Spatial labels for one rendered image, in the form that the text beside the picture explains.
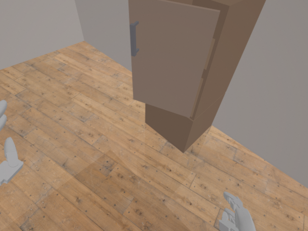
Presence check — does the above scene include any handle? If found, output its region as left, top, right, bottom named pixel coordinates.
left=129, top=21, right=139, bottom=57

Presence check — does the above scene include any left robot hand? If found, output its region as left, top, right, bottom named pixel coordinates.
left=0, top=100, right=24, bottom=186

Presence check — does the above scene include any right robot hand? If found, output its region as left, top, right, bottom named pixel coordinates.
left=219, top=192, right=256, bottom=231

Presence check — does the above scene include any cupboard door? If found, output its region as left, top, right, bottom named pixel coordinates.
left=128, top=0, right=220, bottom=118

